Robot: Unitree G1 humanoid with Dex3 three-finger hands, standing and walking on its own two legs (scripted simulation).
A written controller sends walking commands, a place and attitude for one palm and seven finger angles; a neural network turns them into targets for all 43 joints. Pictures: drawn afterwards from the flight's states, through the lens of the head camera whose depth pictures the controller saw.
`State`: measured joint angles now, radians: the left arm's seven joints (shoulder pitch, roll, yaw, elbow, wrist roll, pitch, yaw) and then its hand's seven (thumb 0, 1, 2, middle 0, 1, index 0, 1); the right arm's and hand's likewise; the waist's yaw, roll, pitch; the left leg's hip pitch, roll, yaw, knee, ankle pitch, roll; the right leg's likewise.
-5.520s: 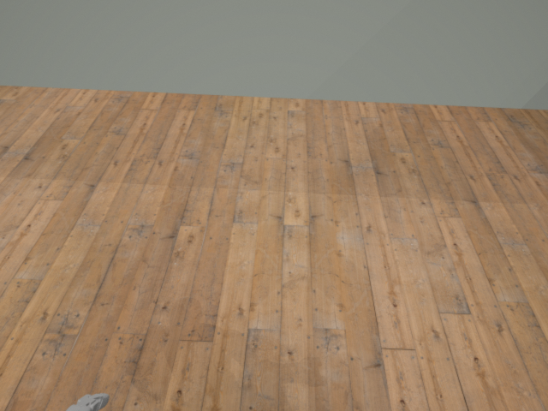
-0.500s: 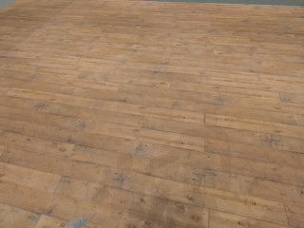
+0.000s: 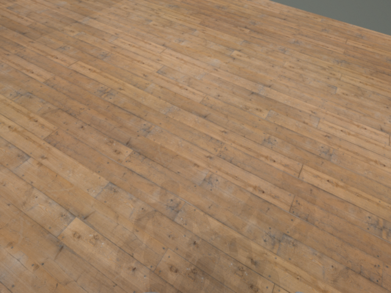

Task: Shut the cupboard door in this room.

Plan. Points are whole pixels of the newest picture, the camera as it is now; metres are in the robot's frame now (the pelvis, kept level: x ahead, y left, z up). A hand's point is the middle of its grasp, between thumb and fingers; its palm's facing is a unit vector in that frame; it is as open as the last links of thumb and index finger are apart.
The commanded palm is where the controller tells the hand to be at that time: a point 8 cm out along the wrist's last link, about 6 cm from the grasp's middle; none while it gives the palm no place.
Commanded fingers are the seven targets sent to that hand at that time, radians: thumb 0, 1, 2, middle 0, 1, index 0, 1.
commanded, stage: turn or walk to find it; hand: left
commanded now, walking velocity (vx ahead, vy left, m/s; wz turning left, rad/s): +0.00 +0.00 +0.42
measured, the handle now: out of the picture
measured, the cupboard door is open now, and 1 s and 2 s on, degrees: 79 79 79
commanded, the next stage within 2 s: none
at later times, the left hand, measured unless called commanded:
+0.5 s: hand out of the picture +0.04 +0.18 -0.13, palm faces +0.20 -0.94 -0.28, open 7.4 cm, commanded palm none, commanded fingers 0.00 0.90 0.90 -0.20 -0.30 -0.20 -0.30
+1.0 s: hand out of the picture -0.11 +0.22 -0.16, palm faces +0.44 -0.86 -0.25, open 7.4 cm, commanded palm none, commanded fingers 0.00 0.90 0.90 -0.20 -0.30 -0.20 -0.30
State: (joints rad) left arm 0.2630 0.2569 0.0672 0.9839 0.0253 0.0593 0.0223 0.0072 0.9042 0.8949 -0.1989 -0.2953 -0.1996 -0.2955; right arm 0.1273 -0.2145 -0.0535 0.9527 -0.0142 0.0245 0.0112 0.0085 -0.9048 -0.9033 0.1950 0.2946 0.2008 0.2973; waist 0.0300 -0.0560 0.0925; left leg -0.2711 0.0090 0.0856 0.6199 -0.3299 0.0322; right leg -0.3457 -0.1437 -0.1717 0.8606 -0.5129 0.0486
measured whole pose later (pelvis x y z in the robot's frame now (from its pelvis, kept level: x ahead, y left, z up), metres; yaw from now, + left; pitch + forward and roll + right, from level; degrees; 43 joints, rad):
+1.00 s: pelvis -0.05 +0.00 +0.01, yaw +24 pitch -1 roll -1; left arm 0.23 0.26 0.07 0.98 0.02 0.07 0.01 0.01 0.91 0.90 -0.20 -0.29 -0.20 -0.29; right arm 0.15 -0.20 -0.04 0.95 -0.02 0.02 0.00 0.01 -0.90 -0.90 0.20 0.29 0.20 0.30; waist 0.02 -0.04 0.08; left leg -0.24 0.00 0.04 0.52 -0.27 0.03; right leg -0.44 -0.11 -0.07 1.06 -0.44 0.07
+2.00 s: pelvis -0.11 -0.03 +0.02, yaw +49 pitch -1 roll -1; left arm 0.20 0.25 0.07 0.96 0.02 0.06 0.01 0.01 0.91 0.90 -0.20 -0.29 -0.20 -0.29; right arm 0.17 -0.19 -0.04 0.95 -0.02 0.02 0.00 0.01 -0.90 -0.90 0.20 0.30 0.21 0.30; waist 0.01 -0.02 0.06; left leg -0.22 -0.03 0.01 0.45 -0.22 0.05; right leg -0.43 -0.09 -0.04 1.00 -0.41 0.08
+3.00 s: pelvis -0.14 -0.10 +0.01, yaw +75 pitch -1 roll +0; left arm 0.17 0.23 0.06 0.94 0.02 0.05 0.01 0.01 0.91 0.90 -0.19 -0.29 -0.20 -0.29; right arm 0.17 -0.20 -0.05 0.94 -0.02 0.03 0.00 0.01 -0.90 -0.90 0.20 0.30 0.21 0.30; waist -0.01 0.00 0.07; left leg -0.25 -0.03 -0.03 0.48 -0.21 0.02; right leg -0.37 -0.07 -0.04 0.85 -0.44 0.07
